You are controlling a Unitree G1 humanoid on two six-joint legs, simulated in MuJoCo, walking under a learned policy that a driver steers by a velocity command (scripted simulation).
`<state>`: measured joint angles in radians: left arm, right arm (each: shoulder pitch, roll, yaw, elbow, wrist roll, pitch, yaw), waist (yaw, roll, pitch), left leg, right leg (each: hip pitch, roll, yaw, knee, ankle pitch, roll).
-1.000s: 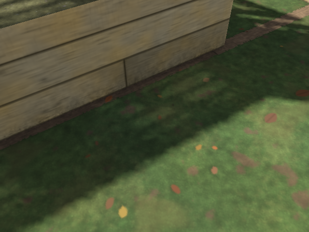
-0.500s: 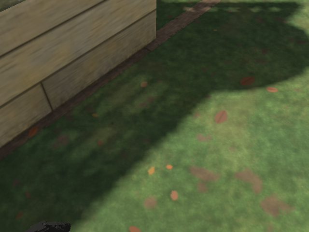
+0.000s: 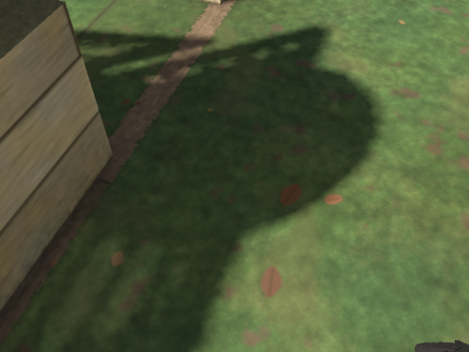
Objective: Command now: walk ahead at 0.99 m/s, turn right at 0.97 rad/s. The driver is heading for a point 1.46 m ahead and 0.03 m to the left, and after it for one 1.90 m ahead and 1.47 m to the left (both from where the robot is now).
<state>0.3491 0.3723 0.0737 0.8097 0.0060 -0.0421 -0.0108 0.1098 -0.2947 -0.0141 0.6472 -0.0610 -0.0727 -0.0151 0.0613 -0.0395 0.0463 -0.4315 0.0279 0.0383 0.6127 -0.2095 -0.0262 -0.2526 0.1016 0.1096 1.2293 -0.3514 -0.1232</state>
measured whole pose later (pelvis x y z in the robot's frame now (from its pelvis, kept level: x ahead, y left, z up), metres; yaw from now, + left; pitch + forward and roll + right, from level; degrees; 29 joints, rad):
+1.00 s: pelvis +0.96 -0.14 +0.01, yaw +2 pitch +0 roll +1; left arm 0.07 0.23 -0.05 0.63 0.07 -0.08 -0.01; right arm 0.47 -0.32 -0.06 0.90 -0.01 -0.04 0.01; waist -0.05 0.00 0.02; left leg -0.15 -0.22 -0.07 0.41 -0.24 0.18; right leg -0.66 -0.11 0.11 1.13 -0.29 0.03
